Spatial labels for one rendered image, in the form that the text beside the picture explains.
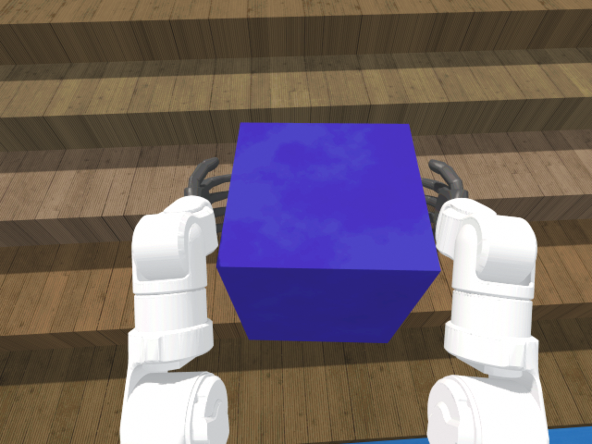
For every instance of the left robot forearm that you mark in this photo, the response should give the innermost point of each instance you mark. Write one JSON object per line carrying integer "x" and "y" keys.
{"x": 169, "y": 277}

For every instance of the right robot upper arm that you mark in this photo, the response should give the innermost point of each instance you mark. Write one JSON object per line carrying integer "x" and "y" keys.
{"x": 480, "y": 410}

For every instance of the left robot hand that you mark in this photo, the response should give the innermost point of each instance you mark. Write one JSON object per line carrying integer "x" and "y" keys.
{"x": 198, "y": 186}

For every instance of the right robot forearm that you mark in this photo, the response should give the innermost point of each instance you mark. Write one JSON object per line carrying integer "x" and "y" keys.
{"x": 494, "y": 265}

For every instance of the carton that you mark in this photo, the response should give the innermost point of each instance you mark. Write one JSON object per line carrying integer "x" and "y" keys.
{"x": 326, "y": 235}

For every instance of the left robot upper arm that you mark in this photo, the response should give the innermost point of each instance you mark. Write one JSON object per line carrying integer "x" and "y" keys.
{"x": 176, "y": 408}

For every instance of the right robot hand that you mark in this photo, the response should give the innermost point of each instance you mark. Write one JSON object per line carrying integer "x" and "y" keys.
{"x": 445, "y": 192}

